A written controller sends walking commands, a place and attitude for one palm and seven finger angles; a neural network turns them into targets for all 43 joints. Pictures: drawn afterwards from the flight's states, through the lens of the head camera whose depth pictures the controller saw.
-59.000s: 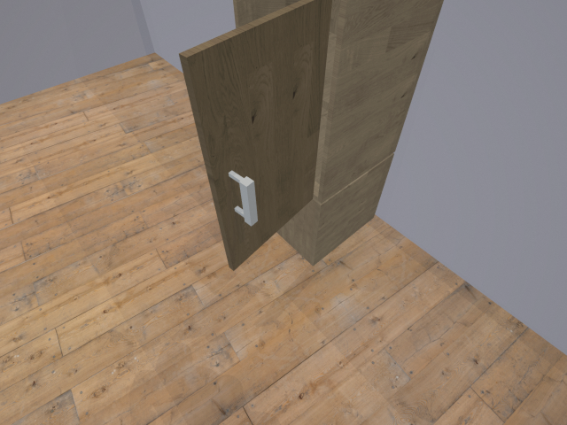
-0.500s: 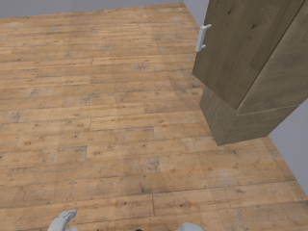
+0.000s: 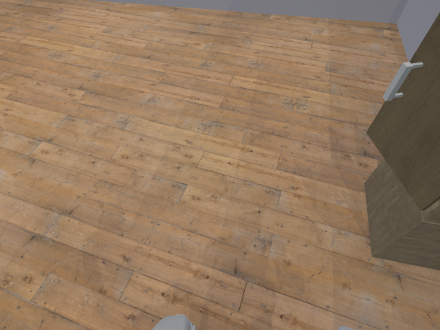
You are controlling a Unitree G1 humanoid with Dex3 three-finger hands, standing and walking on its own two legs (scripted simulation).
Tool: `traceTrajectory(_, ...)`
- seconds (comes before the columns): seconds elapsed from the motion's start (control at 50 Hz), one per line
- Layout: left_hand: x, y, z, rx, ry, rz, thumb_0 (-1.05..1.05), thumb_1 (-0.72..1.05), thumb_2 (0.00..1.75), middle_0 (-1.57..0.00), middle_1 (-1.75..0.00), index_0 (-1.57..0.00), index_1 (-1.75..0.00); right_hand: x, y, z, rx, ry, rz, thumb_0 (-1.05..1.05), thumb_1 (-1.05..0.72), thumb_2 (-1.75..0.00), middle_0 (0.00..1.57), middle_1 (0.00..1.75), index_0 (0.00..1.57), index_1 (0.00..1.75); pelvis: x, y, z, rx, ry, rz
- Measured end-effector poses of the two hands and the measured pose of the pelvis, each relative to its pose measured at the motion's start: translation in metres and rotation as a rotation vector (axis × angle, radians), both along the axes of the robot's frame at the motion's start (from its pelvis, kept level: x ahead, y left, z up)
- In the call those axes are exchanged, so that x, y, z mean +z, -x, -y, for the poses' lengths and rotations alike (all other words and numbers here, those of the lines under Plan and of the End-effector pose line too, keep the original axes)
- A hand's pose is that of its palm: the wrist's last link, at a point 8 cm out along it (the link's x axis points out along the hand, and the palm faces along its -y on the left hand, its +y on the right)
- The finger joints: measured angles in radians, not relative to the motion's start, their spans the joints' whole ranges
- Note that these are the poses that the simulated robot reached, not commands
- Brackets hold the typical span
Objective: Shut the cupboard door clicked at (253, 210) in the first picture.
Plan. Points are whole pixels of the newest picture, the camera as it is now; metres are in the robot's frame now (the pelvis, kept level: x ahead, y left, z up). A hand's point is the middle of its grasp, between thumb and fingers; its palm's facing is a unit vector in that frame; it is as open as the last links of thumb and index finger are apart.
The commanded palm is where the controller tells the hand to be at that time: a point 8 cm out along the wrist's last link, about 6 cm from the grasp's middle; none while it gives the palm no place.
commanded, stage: walk to a spot facing it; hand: left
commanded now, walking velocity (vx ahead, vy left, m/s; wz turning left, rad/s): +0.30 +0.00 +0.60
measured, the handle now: (402, 81) +0.82 -0.51 -0.07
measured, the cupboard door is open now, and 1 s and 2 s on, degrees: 24 24 24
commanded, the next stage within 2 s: turn to face it in 1.20 s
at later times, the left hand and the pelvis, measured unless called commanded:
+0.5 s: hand (130, 311) +0.16 +0.21 -0.15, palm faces +0.28 -0.92 -0.29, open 7.4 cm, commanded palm none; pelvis +0.13 -0.02 -0.01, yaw +17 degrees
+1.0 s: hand (117, 308) +0.17 +0.25 -0.19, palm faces +0.58 -0.79 -0.21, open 7.4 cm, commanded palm none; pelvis +0.29 +0.09 -0.02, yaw +34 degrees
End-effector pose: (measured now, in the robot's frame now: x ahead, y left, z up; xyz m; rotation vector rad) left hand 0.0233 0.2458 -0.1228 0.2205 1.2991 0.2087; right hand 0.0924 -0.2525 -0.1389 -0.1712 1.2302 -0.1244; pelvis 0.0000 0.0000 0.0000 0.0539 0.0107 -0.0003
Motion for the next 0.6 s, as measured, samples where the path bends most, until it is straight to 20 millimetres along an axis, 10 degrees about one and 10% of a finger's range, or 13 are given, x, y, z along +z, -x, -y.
traceTrajectory(0.16, -0.026, 0.047, -0.032, 0.148, 0.023, -0.112, 0.01, 0.90, 0.89, -0.20, -0.30, -0.20, -0.30, 0.009, -0.079, -0.036, 0.179, 0.033, 0.172, 0.00, -0.91, -0.89, 0.20, 0.30, 0.20, 0.30, -0.017, -0.021, -0.016, 0.098, 0.010, 0.006)
traceTrajectory(0.4, 0.005, -0.094, -0.024, 0.132, -0.038, 0.179, 0.01, 0.91, 0.89, -0.20, -0.30, -0.20, -0.30, -0.021, -0.073, -0.006, 0.187, 0.000, -0.087, 0.00, -0.91, -0.89, 0.21, 0.30, 0.20, 0.30, -0.015, -0.095, 0.010, 0.224, 0.021, 0.004)
traceTrajectory(0.6, 0.007, -0.113, 0.022, 0.310, 0.015, 0.135, 0.00, 0.91, 0.89, -0.20, -0.30, -0.20, -0.30, 0.000, -0.186, -0.012, 0.294, -0.001, -0.082, 0.01, -0.91, -0.90, 0.20, 0.30, 0.20, 0.30, 0.005, -0.166, 0.015, 0.377, 0.030, -0.009)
